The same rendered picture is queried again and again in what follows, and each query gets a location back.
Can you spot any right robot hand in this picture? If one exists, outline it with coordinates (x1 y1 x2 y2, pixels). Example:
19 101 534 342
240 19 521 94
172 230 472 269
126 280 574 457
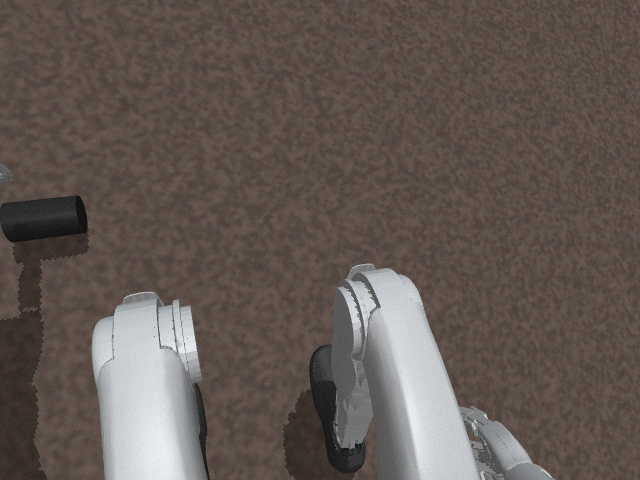
459 406 533 480

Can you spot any can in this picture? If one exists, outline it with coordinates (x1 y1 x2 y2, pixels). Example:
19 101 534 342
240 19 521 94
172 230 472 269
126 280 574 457
0 195 88 242

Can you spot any left robot foot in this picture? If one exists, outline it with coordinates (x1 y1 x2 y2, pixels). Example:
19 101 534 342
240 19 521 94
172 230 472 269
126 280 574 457
194 383 210 480

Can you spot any right robot arm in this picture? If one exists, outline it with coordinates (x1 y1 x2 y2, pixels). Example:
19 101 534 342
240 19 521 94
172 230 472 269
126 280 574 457
504 463 556 480

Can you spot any right robot foot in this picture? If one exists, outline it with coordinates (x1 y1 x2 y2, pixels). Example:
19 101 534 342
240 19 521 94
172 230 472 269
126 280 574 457
309 345 366 473

